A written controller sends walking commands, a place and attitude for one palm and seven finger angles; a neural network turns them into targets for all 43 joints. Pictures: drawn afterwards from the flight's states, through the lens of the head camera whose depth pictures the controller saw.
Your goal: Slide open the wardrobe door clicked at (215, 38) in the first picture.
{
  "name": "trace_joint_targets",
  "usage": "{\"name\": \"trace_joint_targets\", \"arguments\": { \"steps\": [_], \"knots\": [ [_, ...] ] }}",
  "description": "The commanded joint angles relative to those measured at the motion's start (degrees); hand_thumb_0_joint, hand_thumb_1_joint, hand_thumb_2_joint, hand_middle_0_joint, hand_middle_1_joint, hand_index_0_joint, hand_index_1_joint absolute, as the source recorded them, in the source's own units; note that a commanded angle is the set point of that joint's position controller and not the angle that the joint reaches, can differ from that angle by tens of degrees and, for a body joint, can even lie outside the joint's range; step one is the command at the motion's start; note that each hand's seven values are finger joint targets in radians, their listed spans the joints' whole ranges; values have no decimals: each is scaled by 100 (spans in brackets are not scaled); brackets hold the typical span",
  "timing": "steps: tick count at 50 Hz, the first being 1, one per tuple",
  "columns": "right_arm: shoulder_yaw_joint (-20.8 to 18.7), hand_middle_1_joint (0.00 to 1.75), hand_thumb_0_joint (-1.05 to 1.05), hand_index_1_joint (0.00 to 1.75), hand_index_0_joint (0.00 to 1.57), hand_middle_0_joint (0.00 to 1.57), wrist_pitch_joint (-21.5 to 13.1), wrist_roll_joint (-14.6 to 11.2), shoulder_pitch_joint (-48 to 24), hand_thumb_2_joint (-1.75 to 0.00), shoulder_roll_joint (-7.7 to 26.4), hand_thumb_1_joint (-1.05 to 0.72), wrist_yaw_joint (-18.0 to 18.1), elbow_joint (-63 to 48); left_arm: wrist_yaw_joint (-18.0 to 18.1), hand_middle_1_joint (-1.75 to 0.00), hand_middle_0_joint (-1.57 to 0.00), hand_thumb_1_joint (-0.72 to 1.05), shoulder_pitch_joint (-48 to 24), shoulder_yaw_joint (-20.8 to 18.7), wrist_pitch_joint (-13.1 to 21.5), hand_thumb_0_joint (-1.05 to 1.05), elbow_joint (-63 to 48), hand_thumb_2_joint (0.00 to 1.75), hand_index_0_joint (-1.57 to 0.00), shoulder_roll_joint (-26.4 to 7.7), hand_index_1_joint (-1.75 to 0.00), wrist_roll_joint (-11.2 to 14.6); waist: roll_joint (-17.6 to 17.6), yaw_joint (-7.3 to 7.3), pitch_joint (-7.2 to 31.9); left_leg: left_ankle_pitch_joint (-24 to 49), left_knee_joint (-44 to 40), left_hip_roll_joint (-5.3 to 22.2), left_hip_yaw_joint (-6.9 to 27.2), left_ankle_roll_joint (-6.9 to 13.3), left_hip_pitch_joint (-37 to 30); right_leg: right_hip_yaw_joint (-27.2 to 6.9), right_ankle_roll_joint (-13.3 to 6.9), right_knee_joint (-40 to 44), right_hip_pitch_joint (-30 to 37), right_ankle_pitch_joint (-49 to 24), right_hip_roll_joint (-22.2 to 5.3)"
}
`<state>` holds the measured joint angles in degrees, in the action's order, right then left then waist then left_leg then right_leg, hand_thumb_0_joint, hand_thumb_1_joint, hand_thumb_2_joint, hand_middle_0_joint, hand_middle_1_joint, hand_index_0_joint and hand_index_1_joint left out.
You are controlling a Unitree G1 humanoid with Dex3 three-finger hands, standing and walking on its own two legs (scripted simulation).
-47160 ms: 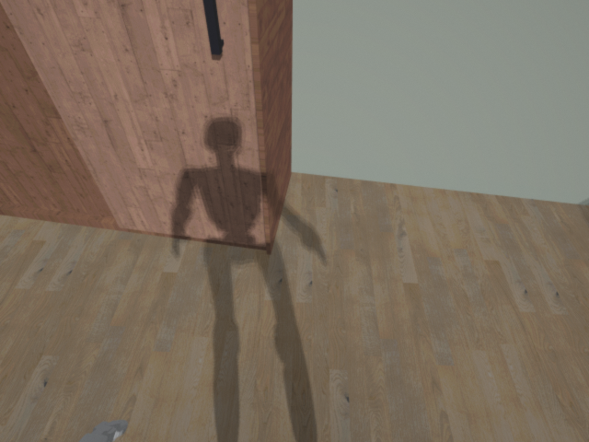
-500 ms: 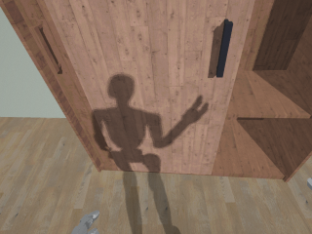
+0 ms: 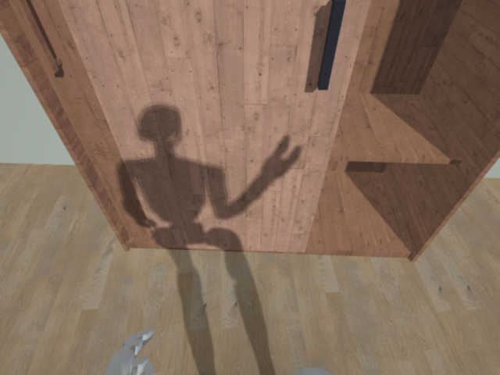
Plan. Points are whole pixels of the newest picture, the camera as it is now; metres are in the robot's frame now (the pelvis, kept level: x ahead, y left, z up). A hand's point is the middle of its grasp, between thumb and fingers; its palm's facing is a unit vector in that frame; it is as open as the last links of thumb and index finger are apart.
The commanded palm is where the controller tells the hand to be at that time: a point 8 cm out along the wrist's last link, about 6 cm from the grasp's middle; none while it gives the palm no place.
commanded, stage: let the arm hang, fingers relaxed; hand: right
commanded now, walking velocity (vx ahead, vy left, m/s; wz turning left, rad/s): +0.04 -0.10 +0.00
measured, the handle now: (328, 44) +0.73 -0.15 +0.21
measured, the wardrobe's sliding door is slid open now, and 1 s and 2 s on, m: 0.49 0.49 0.49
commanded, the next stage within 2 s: look to check the result in 1.20 s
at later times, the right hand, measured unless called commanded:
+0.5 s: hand out of the picture +0.07 -0.18 -0.15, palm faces +0.10 +0.97 -0.22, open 6.8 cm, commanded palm none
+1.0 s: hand out of the picture +0.05 -0.22 -0.15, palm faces +0.05 +0.98 -0.21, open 7.4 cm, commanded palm none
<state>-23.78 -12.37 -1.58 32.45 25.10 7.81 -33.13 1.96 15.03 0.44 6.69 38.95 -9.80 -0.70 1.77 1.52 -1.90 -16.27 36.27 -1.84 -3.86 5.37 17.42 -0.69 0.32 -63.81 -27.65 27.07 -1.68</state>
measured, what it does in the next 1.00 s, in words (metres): steps on the spot: right foot, then right foot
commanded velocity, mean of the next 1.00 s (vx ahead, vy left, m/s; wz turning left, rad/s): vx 0.00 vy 0.00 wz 0.00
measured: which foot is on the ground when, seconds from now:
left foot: down 0.00-1.00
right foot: up 0.00-0.16, down 0.18-0.32, up 0.34-0.54, down 0.56-1.00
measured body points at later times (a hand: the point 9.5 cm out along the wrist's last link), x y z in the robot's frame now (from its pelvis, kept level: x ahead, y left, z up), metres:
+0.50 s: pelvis +0.01 +0.00 +0.01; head +0.06 +0.01 +0.45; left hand +0.10 +0.24 -0.14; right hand +0.06 -0.23 -0.13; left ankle +0.05 +0.08 -0.72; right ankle -0.02 -0.12 -0.70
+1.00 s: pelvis +0.02 -0.04 +0.02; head +0.03 -0.03 +0.47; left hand +0.05 +0.19 -0.14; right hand +0.05 -0.27 -0.14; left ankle +0.05 +0.08 -0.72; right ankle -0.03 -0.12 -0.72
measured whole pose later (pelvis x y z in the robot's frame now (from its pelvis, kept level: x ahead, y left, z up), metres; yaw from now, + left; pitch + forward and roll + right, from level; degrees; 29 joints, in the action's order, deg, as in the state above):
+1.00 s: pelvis +0.02 -0.04 +0.02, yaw -3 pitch -1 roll +0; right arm 0.2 0.5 0.8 9.8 9.9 1.4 63.9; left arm 1.8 14.0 0.5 -0.2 62.9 -9.5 -1.4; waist -0.7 -0.3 -2.2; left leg -10.2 22.9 -0.3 0.0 0.0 11.9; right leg 2.1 -2.9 -22.3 -5.9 15.7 2.3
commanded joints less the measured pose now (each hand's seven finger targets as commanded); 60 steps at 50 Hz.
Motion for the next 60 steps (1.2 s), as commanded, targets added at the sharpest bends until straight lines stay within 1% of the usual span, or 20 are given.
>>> {"name": "trace_joint_targets", "arguments": {
  "steps": [1, 4, 5, 6, 8, 9, 10, 11, 13, 14, 15, 16, 17, 19, 22, 26, 28, 30, 33, 60],
  "knots": [
    [-936, 30, 0, 30, 20, 20, -274, -112, -652, -90, 919, -90, 223, -170, 180, -30, -20, 90, -563, -259, 285, 0, -863, 90, -20, -695, -30, -1, 179, -295, 185, -1634, -2371, 1630, 2092, 520, 333, 74, -55, 655, -1, -565, -256],
    [-603, 30, 0, 30, 20, 20, -262, -63, -928, -90, 694, -90, 260, 280, 280, -30, -20, 90, -717, -243, 406, 0, -882, 90, -20, -723, -30, 27, 648, -132, 289, -1304, -2092, 1413, 1436, 277, 311, 488, -173, 2575, 1185, -579, -71],
    [1528, 30, 0, 30, 20, 20, 810, 455, -1043, -90, -773, -90, -507, 3943, -356, -30, -20, 90, -261, -374, 223, 0, 370, 90, -20, -1139, -30, -13, -119, -608, -60, 1637, -637, 1677, 35, 24, 224, 561, -40, 2781, 544, -844, -347],
    [1539, 30, 0, 30, 20, 20, 1167, 357, -684, -90, -649, -90, -680, 4171, -332, -30, -20, 90, 25, -348, -217, 0, 172, 90, -20, -898, -30, 22, -348, -488, 282, 798, -289, 1187, 516, -118, 851, 301, -14, 2977, 1404, -1555, -166],
    [1673, 30, 0, 30, 20, 20, 1300, 334, -557, -90, -1021, -90, -760, 4321, -261, -30, -20, 90, -23, -448, -329, 0, -86, 90, -20, -1456, -30, -100, -1484, -331, 409, -1498, 1856, 335, -65, -629, 1866, -1992, -1005, 3874, 1350, -2687, -1781],
    [1702, 30, 0, 30, 20, 20, 1303, 355, -1076, -90, -811, -90, -779, 4313, -196, -30, -20, 90, 25, -490, -389, 0, -227, 90, -20, -1628, -30, -195, -853, -491, 313, -1939, 2790, 350, 330, -631, 2021, -2685, -1544, 4274, 1097, -2857, -2321],
    [1732, 30, 0, 30, 20, 20, 1291, 340, -1328, -90, -723, -90, -820, 4436, -121, -30, -20, 90, -255, -465, -397, 0, -323, 90, -20, -1694, -30, -255, -136, -410, 258, -1761, 2877, 539, 773, -651, 1701, -2579, -1680, 4397, 602, -2259, -2378],
    [1824, 30, 0, 30, 20, 20, 1274, 310, -1666, -90, -762, -90, -853, 4708, -96, -30, -20, 90, -400, -390, -354, 0, -336, 90, -20, -1615, -30, -323, 109, -375, 487, -1671, 2417, 549, 771, -676, 1390, -2278, -1517, 4246, 560, -2531, -2017],
    [1869, 30, 0, 30, 20, 20, 1262, 285, -1722, -90, -659, -90, -859, 5601, -78, -30, -20, 90, -811, -290, -433, 0, -182, 90, -20, -1471, -30, -322, -293, -84, 531, -1004, 1000, 537, 558, -719, 242, -1305, -1046, 3783, 190, -3227, -1454],
    [1849, 30, 0, 30, 20, 20, 1227, 313, -1303, -90, -502, -90, -835, 6111, -82, -30, -20, 90, -975, -254, -504, 0, -78, 90, -20, -1410, -30, -274, 17, 172, 681, 144, 14, 486, 573, -681, -627, -731, -636, 3161, -39, -2767, -910],
    [1828, 30, 0, 30, 20, 20, 1164, 365, -1081, -90, -112, -90, -788, 6467, -93, -30, -20, 90, -882, -245, -570, 0, -29, 90, -20, -1082, -30, -163, 1235, 164, 837, 1007, -948, 1202, 1886, -455, -784, 58, -165, 2175, -213, -1296, 39],
    [1875, 30, 0, 30, 20, 20, 1127, 346, -1147, -90, 120, -90, -764, 6705, -103, -30, -20, 90, -765, -274, -660, 0, -29, 90, -20, -869, -30, -107, 1625, 39, 675, 1444, -1770, 2051, 3202, 17, -507, 107, 3, 1504, -329, 327, 381],
    [1964, 30, 0, 30, 20, 20, 1122, 329, -1467, -90, 207, -90, -762, 6889, -133, -30, -20, 90, -590, -291, -720, 0, 99, 90, -20, -931, -30, -83, 986, -87, 595, 1105, -1980, 2176, 3099, 318, -200, -68, -29, 1142, 103, 611, 223],
    [1992, 30, 0, 30, 20, 20, 1093, 330, -1941, -90, -179, -90, -707, 7317, -104, -30, -20, 90, -411, -347, -789, 0, 530, 90, -20, -877, -30, -92, 260, -284, 352, 808, -1957, 1828, 2978, 370, -107, -115, -57, 703, 135, 112, 190],
    [1835, 30, 0, 30, 20, 20, 1033, 388, -1933, -90, -439, -90, -592, 7643, -75, -30, -20, 90, -260, -388, -754, 0, 742, 90, -20, -799, -30, -98, -40, -278, 785, 2725, -1422, 1695, 2310, 599, -985, -111, -76, 1499, 346, 130, 82],
    [1968, 30, 0, 30, 20, 20, 1078, 229, -2083, -90, -575, -90, -581, 8204, -65, -30, -20, 90, 212, -311, -691, 0, 1254, 90, -20, -640, -30, -29, -18, -368, 844, 2256, -1065, 1092, 1311, -8, -955, -132, -153, 4179, 1780, -1659, 15],
    [2067, 30, 0, 30, 20, 20, 1103, 187, -1923, -90, -788, -90, -620, 8401, -2, -30, -20, 90, -121, -336, -639, 0, 1266, 90, -20, -963, -30, -91, -442, -115, 765, 1594, -1151, 617, 849, -405, -640, -765, -485, 4075, 1927, -2850, -703],
    [2113, 30, 0, 30, 20, 20, 1136, 247, -2048, -90, -741, -90, -618, 8591, 35, -30, -20, 90, -167, -291, -714, 0, 1394, 90, -20, -879, -30, -87, 68, -169, 530, 1343, -1717, 666, 1044, -498, -811, -386, -329, 3989, 1619, -1864, -438],
    [2157, 30, 0, 30, 20, 20, 1191, 211, -2181, -90, -700, -90, -635, 8865, 1, -30, -20, 90, -20, -212, -734, 0, 1668, 90, -20, -727, -30, -91, -520, -210, 251, 902, -1716, 661, 983, -359, -905, -408, -289, 4404, 1450, -1499, -414],
    [2259, 30, 0, 30, 20, 20, 1199, 212, -1847, -90, -1078, -90, -585, 9670, 104, -30, -20, 90, 423, -107, -593, 0, 2447, 90, -20, -476, -30, -55, -280, -204, -27, 1453, -1364, 663, 763, -368, -763, -267, -297, 4591, 1939, -2666, -457]
  ]
}}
